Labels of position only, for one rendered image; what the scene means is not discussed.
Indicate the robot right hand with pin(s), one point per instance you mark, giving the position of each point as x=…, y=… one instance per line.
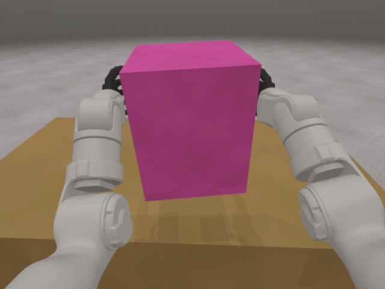
x=267, y=83

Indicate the carton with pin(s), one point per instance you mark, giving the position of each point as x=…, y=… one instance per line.
x=191, y=108

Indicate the robot left upper arm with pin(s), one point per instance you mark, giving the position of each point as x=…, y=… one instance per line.
x=89, y=228

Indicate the right robot forearm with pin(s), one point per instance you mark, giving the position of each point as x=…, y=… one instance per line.
x=315, y=155

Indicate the robot right upper arm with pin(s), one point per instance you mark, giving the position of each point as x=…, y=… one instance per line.
x=345, y=213

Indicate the robot left hand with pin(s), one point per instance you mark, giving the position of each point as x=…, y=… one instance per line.
x=111, y=83

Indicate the left robot forearm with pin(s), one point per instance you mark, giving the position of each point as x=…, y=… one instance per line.
x=97, y=140

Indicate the pedestal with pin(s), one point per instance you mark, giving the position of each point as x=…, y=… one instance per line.
x=252, y=240

